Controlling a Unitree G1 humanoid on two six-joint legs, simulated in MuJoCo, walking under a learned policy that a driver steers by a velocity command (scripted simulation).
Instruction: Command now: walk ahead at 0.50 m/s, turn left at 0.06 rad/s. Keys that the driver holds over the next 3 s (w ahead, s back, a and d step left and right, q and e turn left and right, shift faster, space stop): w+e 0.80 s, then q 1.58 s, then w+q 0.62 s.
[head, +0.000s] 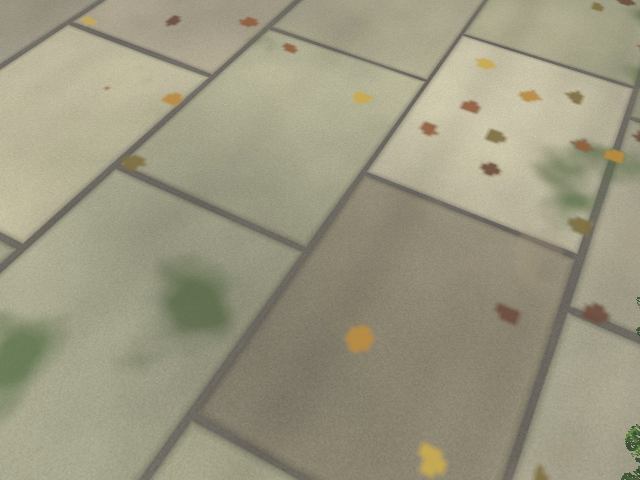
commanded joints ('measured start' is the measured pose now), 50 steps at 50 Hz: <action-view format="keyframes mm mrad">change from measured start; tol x32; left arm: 1 34 57 15 -35 0 13 4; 50 93 9 -2 -134 14 54 19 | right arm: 1 -18 -139 -33 -39 -3 -31 -14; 50 -93 -142 -13 -11 -7 -20 -13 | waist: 1 20 86 -39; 13 -69 92 39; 19 90 -217 -447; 50 39 180 -133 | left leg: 1 35 277 -148 -175 367 166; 11 313 344 -22 -149 343 86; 16 343 326 59 195 1021 27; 18 -131 200 120 794 558 -65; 19 -455 9 -25 1062 -377 -104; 20 -563 82 -146 1109 -341 -83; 40 20 140 -79 77 96 -69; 42 493 508 -658 29 130 187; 50 60 283 -239 10 821 130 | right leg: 1 -34 -25 4 -97 170 12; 13 -117 86 -53 -492 206 -90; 17 427 195 -110 -554 170 -192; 19 1075 -224 752 -682 151 -469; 27 402 -15 272 -849 369 -337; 38 482 6 382 -687 110 -213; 44 -72 194 170 233 -321 -7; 50 182 122 7 -202 -187 43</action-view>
